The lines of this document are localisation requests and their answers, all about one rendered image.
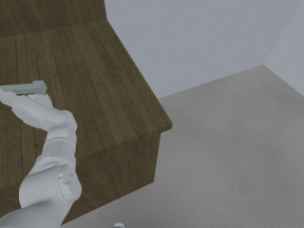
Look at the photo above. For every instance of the robot left upper arm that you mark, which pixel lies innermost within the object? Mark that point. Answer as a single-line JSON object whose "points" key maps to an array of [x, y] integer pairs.
{"points": [[46, 198]]}

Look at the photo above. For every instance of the left robot hand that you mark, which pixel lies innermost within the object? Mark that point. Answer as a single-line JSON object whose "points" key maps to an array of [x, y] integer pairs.
{"points": [[28, 108]]}

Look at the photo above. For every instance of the robot left shin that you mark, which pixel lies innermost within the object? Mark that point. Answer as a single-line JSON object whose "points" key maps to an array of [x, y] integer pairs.
{"points": [[119, 224]]}

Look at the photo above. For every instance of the robot left forearm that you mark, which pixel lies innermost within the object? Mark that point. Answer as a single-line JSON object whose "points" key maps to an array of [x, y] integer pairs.
{"points": [[60, 143]]}

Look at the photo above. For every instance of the tap lever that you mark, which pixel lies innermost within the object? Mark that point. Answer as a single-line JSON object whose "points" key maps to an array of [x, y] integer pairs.
{"points": [[37, 87]]}

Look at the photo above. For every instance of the counter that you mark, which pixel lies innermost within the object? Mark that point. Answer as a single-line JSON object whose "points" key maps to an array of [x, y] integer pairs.
{"points": [[70, 45]]}

